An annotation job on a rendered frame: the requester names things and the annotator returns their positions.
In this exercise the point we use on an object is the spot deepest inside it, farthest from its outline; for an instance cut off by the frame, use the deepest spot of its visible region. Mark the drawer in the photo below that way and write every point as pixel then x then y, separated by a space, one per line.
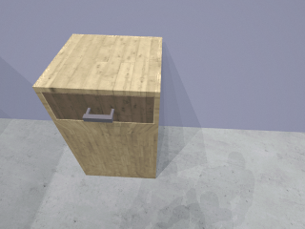
pixel 127 108

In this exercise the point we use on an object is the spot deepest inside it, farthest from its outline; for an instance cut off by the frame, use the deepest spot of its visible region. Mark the cabinet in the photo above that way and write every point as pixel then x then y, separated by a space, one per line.
pixel 108 64

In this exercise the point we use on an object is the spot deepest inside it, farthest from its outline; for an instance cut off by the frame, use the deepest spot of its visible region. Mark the handle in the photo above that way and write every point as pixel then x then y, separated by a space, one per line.
pixel 104 118

